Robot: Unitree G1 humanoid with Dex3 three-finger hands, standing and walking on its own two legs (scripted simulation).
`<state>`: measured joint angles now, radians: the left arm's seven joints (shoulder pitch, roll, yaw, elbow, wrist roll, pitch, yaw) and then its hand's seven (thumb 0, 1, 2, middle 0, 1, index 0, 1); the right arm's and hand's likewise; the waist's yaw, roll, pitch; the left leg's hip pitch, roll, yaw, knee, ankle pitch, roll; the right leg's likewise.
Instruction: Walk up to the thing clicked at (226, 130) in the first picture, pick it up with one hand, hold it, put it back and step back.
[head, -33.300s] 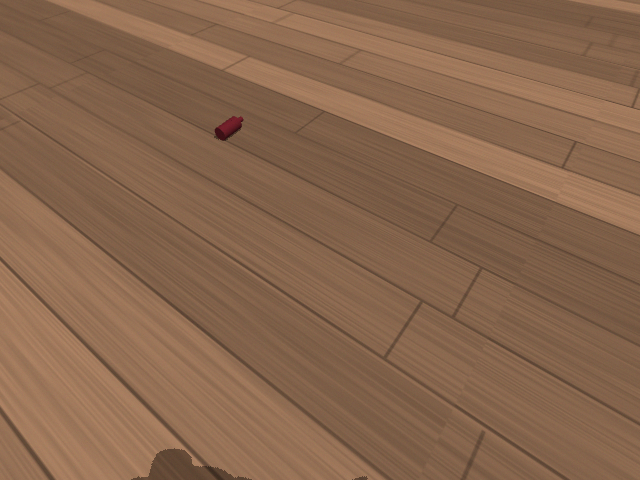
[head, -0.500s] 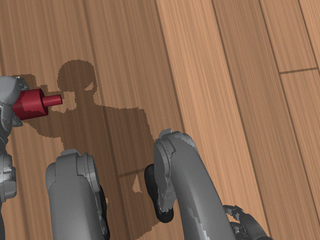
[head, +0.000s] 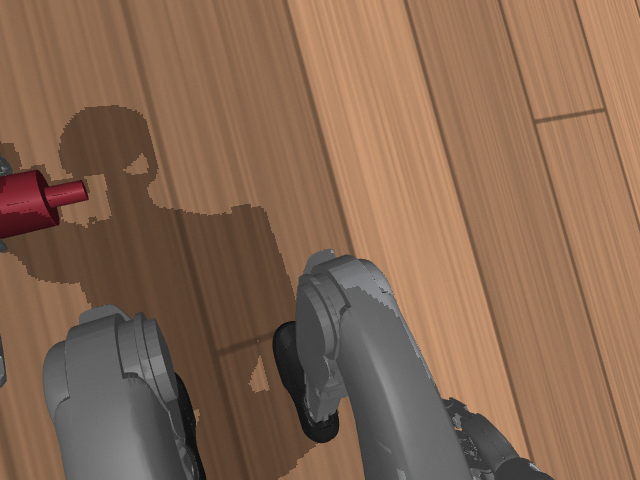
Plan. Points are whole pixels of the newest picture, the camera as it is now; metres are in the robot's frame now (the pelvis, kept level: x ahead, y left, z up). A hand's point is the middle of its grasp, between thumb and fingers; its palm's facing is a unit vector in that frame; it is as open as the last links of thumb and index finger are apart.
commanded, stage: rest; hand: left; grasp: from above
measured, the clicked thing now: (5, 207) +0.45 +0.29 -0.26
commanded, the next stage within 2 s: open in 0.64 s
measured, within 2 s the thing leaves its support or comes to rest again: rests again in 0.30 s
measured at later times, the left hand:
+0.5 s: hand out of the picture +0.45 +0.30 -0.25, palm faces -0.46 -0.12 -0.88, open 9.9 cm
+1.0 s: hand out of the picture +0.45 +0.30 -0.24, palm faces -0.46 -0.11 -0.88, open 10.5 cm
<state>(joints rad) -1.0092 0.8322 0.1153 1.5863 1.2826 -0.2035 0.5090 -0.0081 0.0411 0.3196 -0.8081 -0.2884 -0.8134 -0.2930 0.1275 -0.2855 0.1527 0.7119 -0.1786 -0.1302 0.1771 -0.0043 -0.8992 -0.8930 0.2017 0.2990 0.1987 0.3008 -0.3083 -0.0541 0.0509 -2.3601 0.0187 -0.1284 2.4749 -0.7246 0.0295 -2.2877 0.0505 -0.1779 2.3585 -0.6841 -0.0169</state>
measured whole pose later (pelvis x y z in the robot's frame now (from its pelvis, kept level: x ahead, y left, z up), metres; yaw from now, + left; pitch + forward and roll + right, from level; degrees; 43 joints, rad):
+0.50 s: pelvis +0.00 +0.00 -0.01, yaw -2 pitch +31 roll -12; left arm -1.02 0.92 0.12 1.67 1.31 -0.24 0.57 -0.01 0.05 0.28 -0.82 -0.29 -0.83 -0.29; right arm 0.12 -0.33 0.22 0.69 -0.20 -0.19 0.22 0.00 -0.90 -0.89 0.20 0.30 0.20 0.30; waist -0.35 -0.10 0.10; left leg -2.36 0.02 -0.17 2.53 -0.73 0.03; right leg -2.28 0.06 -0.22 2.38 -0.67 -0.01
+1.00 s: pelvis -0.01 +0.00 -0.01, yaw -3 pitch +29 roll -13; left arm -1.06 0.97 0.09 1.74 1.30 -0.25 0.60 -0.01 0.01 0.38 -0.68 -0.44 -0.69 -0.43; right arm 0.12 -0.34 0.27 0.67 -0.21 -0.23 0.23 0.00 -0.89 -0.89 0.20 0.30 0.20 0.30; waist -0.36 -0.12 0.12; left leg -2.34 0.03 -0.19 2.53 -0.73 0.03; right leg -2.26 0.07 -0.23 2.37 -0.65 -0.01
